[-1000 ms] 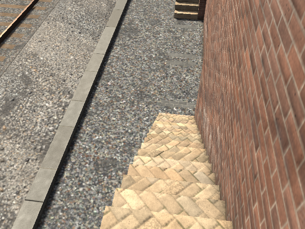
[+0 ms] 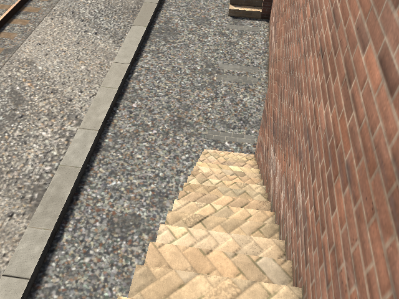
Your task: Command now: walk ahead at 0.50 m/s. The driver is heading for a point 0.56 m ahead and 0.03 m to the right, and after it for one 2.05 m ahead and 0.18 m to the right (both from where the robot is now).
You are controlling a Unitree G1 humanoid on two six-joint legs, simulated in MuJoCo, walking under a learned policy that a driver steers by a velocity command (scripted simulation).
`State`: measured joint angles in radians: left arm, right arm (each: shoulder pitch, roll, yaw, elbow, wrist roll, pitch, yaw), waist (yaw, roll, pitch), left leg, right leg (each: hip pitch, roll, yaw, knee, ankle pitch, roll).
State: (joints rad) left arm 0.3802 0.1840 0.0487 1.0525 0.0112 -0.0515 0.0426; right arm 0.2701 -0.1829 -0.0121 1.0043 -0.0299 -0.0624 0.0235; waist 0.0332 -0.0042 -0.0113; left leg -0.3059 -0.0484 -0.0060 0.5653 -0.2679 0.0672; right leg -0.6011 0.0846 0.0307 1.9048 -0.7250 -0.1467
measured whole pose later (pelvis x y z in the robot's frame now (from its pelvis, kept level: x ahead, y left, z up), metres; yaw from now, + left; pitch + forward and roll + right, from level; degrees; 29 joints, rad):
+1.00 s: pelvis +0.47 -0.06 -0.39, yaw +6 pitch -1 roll -2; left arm 0.40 0.19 0.03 1.05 0.02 -0.06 0.05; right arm 0.18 -0.19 -0.01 0.96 -0.01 -0.04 0.03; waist 0.02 0.00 0.02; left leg -0.33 -0.09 -0.06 0.59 -0.27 0.09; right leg -0.56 0.03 -0.09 1.98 -0.75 -0.12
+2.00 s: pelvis +0.93 -0.10 -0.77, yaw -10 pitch +2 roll +0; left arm 0.32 0.19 0.04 0.84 -0.03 0.01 0.08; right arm 0.16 -0.18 0.00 0.82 -0.02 -0.05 0.00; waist 0.07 0.02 0.02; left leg -0.28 -0.05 0.00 0.35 -0.13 0.06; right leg -0.68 0.19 0.03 2.03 -0.89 -0.04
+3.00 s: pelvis +0.99 -0.15 -0.77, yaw -12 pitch -2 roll +1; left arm 0.31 0.16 -0.05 1.05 -0.02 -0.03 0.02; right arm 0.23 -0.19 0.01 0.97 -0.03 0.07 0.01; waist 0.02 0.03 0.02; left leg -0.10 -0.05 -0.07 0.36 -0.23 0.01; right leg -0.17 -0.06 0.00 0.43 -0.22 0.04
